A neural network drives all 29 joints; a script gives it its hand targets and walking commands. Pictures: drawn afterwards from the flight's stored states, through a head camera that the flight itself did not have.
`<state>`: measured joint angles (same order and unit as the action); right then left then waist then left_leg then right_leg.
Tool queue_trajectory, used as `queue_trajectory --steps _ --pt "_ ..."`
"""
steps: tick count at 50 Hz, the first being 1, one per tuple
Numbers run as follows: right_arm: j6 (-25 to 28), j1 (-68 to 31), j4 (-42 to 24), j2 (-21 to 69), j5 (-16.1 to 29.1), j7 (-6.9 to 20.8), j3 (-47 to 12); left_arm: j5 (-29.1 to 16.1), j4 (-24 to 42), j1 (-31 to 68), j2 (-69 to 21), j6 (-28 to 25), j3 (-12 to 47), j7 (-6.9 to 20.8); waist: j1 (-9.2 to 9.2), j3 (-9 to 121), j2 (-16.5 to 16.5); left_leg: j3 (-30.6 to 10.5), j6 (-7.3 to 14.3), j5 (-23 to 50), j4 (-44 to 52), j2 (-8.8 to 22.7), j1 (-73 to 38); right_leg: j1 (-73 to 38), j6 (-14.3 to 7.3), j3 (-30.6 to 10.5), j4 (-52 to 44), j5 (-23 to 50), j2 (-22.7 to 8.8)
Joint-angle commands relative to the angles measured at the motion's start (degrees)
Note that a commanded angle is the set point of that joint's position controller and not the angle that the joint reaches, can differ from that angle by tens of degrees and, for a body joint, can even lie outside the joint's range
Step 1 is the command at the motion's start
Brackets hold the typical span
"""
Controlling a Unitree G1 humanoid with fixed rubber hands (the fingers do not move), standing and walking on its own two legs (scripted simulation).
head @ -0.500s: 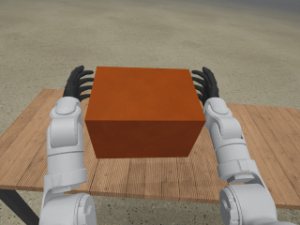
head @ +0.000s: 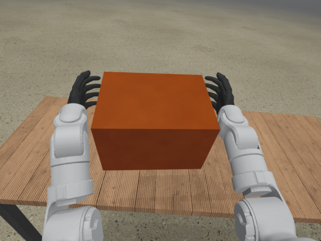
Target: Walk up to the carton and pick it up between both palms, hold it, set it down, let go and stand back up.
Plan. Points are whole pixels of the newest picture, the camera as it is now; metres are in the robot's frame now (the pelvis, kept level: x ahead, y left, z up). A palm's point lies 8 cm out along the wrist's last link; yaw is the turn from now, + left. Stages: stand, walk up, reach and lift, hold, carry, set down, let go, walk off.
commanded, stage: hold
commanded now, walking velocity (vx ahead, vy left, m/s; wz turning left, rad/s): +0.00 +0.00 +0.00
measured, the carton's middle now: (153, 121) +0.35 +0.01 +0.16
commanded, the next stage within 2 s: none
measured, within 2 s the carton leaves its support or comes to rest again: neither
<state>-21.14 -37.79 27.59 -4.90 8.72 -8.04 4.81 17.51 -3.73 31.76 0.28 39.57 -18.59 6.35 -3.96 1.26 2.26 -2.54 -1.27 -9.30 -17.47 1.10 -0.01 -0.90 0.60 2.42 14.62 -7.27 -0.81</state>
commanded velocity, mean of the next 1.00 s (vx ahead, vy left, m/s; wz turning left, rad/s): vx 0.00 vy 0.00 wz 0.00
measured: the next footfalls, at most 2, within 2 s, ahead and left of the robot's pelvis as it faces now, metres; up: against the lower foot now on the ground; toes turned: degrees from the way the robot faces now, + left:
none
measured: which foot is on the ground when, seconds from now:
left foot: down 0.00-1.00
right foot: down 0.00-1.00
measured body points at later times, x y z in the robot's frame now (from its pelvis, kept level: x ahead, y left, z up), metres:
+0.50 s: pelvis +0.00 +0.00 +0.00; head -0.07 +0.02 +0.44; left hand +0.36 +0.18 +0.21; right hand +0.37 -0.17 +0.21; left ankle +0.02 +0.13 -0.75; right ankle +0.02 -0.13 -0.75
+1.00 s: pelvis +0.00 +0.00 +0.00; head -0.06 +0.02 +0.44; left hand +0.36 +0.18 +0.21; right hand +0.37 -0.17 +0.21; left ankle +0.02 +0.13 -0.75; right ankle +0.02 -0.13 -0.75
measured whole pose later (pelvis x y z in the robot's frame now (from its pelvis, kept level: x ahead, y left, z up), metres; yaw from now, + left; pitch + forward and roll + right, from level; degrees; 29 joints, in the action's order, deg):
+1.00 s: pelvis +0.00 +0.00 +0.00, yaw +0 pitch -8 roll -1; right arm -20.3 -36.9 26.1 -4.9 9.0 -8.1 4.4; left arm 17.3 -1.8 30.9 0.3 39.6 -18.2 6.2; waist -4.3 0.7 2.4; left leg -2.2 -1.3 -9.4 -17.5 1.2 -0.1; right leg -1.3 0.5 2.6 14.5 -7.4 -0.7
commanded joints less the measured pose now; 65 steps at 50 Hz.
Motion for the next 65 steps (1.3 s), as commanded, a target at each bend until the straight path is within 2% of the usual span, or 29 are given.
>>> queue_trajectory --steps 1,5,6,8,10,11,15,16,17,18,19,22,24,25,31,32,34,37,41,44,46,49,51,52,53,54,55,60,65 --pt "3.16 -34.76 -14.01 27.67 5.19 7.79 -19.19 -8.24 3.79 29.31 -25.38 -2.00 24.65 7.81 -0.61 12.64 -3.46 4.81 -0.83 9.28 2.62 -4.13 1.50 -5.47 0.25 2.43 -1.03 3.64 4.05" --pt "3.29 -35.54 -13.78 28.05 4.92 7.88 -19.61 -7.76 1.75 28.43 -25.22 -1.97 23.94 7.62 0.05 12.31 -2.89 4.93 -0.39 8.70 2.58 -4.38 1.99 -4.80 0.33 2.39 -1.26 2.24 4.03" --pt "3.57 -36.24 -13.31 27.76 4.62 7.95 -18.81 -7.73 2.00 29.43 -25.59 -2.23 24.26 7.62 -0.37 12.38 -3.19 4.97 -0.58 7.37 3.06 -4.24 2.14 -4.53 0.26 2.49 -1.30 1.31 4.07" --pt "3.54 -35.46 -14.87 28.51 4.84 7.65 -20.30 -8.18 2.20 28.08 -24.72 -2.19 23.57 7.81 0.19 14.00 -1.12 5.16 0.19 9.55 2.32 -4.57 1.54 -6.13 0.68 2.61 -0.91 4.57 4.15" --pt "3.48 -35.28 -13.79 27.54 5.10 7.63 -19.56 -7.36 2.01 28.39 -24.25 -2.09 23.52 7.85 -0.06 13.07 -2.69 5.06 -0.25 9.82 2.45 -4.47 1.12 -5.52 0.66 2.54 -1.13 4.19 4.05" --pt "3.47 -34.74 -14.41 28.45 5.09 7.47 -20.27 -8.03 2.94 28.53 -24.29 -2.42 23.71 7.87 0.09 13.41 -1.74 5.04 0.02 10.16 2.23 -4.53 1.36 -5.86 0.79 2.43 -1.01 4.93 4.08" --pt "3.34 -34.61 -15.10 28.59 5.27 7.05 -20.44 -7.60 2.77 28.15 -23.80 -2.20 23.10 8.29 -0.02 13.50 -1.67 5.11 0.06 11.61 1.90 -4.68 0.99 -6.90 0.95 2.39 -0.72 6.85 4.00" --pt "3.22 -34.26 -13.68 28.02 5.01 6.98 -19.86 -7.92 2.79 28.38 -24.08 -2.39 23.29 8.32 -0.62 13.09 -2.20 5.05 -0.12 10.07 2.12 -4.64 1.34 -6.32 0.90 2.21 -1.07 5.64 3.84" --pt "3.52 -34.92 -15.48 28.49 5.27 7.01 -20.43 -8.30 3.62 28.78 -24.32 -2.51 23.87 8.24 -0.35 13.45 -2.06 4.95 -0.27 10.54 2.04 -4.46 1.43 -6.37 0.98 2.44 -0.78 6.01 3.87" --pt "3.50 -34.59 -15.03 28.32 5.16 6.99 -20.15 -8.40 3.74 28.85 -24.88 -2.58 24.30 8.10 -0.90 13.88 -2.53 4.94 -0.49 11.41 1.88 -4.47 1.06 -6.32 0.90 2.35 -0.89 6.28 3.96" --pt "3.54 -35.26 -15.64 28.38 5.34 6.94 -20.76 -8.37 3.37 28.32 -24.48 -2.52 23.98 8.10 0.02 13.90 -2.10 5.17 -0.03 11.14 1.94 -4.63 1.02 -6.23 1.03 2.42 -0.97 6.05 3.98" --pt "3.16 -33.77 -14.28 27.95 5.11 6.74 -20.39 -7.65 3.63 27.58 -24.25 -2.22 23.88 8.34 -0.54 11.80 -2.48 5.05 -0.20 10.93 2.24 -4.64 1.03 -5.94 1.11 2.18 -1.31 5.80 3.74" --pt "2.96 -35.14 -13.81 27.81 4.66 6.96 -19.09 -7.45 1.63 28.80 -23.89 -2.02 23.23 8.48 -0.41 10.62 -2.39 5.04 -0.04 7.41 3.09 -4.37 2.03 -4.54 0.74 2.47 -1.70 2.14 3.81" --pt "2.66 -34.09 -13.20 27.75 4.81 7.03 -19.29 -6.32 1.41 27.54 -23.47 -1.59 22.14 8.70 -0.08 9.61 -2.04 5.14 0.17 8.00 3.31 -4.49 2.11 -5.13 0.84 2.43 -1.69 2.63 3.80" --pt "3.26 -34.03 -14.21 27.81 5.08 7.19 -19.53 -8.58 4.22 29.01 -25.22 -2.28 24.93 8.18 -1.20 13.08 -3.19 4.74 -0.83 10.28 2.13 -4.16 1.10 -5.52 0.46 2.34 -0.92 4.30 4.06" --pt "3.49 -35.00 -15.13 27.85 4.95 7.27 -20.13 -8.60 3.78 28.74 -25.01 -2.26 24.68 8.10 -0.49 13.41 -2.98 4.95 -0.81 10.54 2.14 -4.35 1.31 -5.43 0.57 2.49 -0.87 4.40 4.02" --pt "3.51 -34.14 -14.43 27.32 4.68 7.32 -19.36 -8.72 4.01 28.84 -25.05 -2.41 25.04 7.92 -1.21 13.01 -3.51 4.72 -1.03 10.67 2.23 -4.03 0.83 -5.31 0.40 2.67 -0.95 4.14 4.14" --pt "3.30 -33.73 -14.15 27.36 5.18 7.51 -19.93 -7.21 3.09 27.26 -24.33 -1.85 23.21 7.98 0.18 12.43 -2.53 4.98 -0.35 10.49 2.39 -4.25 0.64 -5.63 0.48 2.41 -1.20 4.02 4.15" --pt "3.44 -34.30 -15.89 27.96 5.41 7.44 -20.49 -7.37 4.14 27.29 -24.13 -1.69 23.34 8.14 0.20 12.62 -1.53 5.00 -0.08 11.12 2.37 -4.21 0.80 -6.27 0.70 2.59 -1.04 5.26 4.32" --pt "3.59 -34.16 -15.26 26.97 5.50 7.40 -20.06 -8.44 4.92 28.21 -25.02 -1.99 25.06 7.63 -1.07 13.42 -3.33 4.88 -1.04 12.29 1.73 -4.15 -0.34 -5.31 0.53 2.68 -1.02 5.51 4.29" --pt "3.63 -34.17 -15.70 26.98 5.47 7.34 -20.23 -8.25 4.98 27.95 -24.64 -2.07 24.94 7.64 -0.78 13.16 -3.01 4.79 -1.01 13.56 1.41 -4.18 -0.74 -5.31 0.61 2.72 -0.88 6.12 4.42" --pt "3.13 -32.34 -14.37 27.11 5.31 7.35 -19.79 -7.11 4.39 26.98 -23.95 -1.51 23.74 7.87 -0.69 11.90 -3.14 5.02 -0.58 11.07 2.10 -4.25 0.16 -5.49 0.55 2.31 -1.25 4.94 4.00" --pt "2.96 -32.71 -14.82 27.52 5.56 7.35 -20.63 -7.03 4.36 26.64 -23.38 -1.32 23.11 8.20 0.27 11.47 -2.09 5.04 -0.08 10.30 2.43 -4.41 1.19 -6.12 0.59 2.35 -1.28 4.42 4.00" --pt "3.15 -33.37 -14.58 26.56 5.29 7.57 -19.88 -7.22 4.02 26.53 -24.36 -1.12 23.82 8.04 -0.19 12.17 -3.04 4.95 -0.70 11.64 2.50 -4.00 0.07 -5.31 0.36 2.43 -1.15 4.39 4.26" --pt "3.31 -33.60 -16.67 27.37 5.93 7.28 -20.72 -7.50 4.91 26.50 -24.02 -1.34 23.73 8.21 -0.27 12.75 -1.77 5.04 -0.44 12.44 1.69 -4.42 0.41 -6.46 0.77 2.54 -1.05 6.45 4.33" --pt "3.28 -33.20 -15.99 27.23 5.70 7.18 -20.70 -7.31 4.83 26.55 -24.08 -1.40 24.14 8.17 -0.08 12.82 -2.80 5.06 -0.63 13.29 1.69 -4.43 -0.49 -6.27 0.70 2.49 -1.06 6.69 4.20" --pt "3.28 -33.17 -16.41 26.87 5.89 7.05 -20.71 -8.05 5.67 26.28 -25.08 -1.37 24.79 8.12 -0.92 13.46 -2.65 4.97 -0.88 13.78 1.51 -4.27 -0.76 -6.47 0.70 2.50 -0.95 7.46 4.33" --pt "3.43 -34.66 -14.95 27.97 4.74 7.56 -19.85 -7.60 4.82 29.55 -23.96 -2.04 23.53 8.07 -0.25 12.18 -2.36 5.06 0.05 8.03 2.81 -4.33 1.63 -5.14 0.69 2.47 -1.19 2.92 3.66" --pt "3.45 -34.48 -13.62 27.13 4.34 7.38 -18.83 -7.01 2.48 28.12 -23.89 -1.83 23.20 8.33 -0.57 11.66 -2.78 5.18 0.04 7.68 3.02 -4.33 1.28 -5.11 0.76 2.39 -1.39 3.05 3.71"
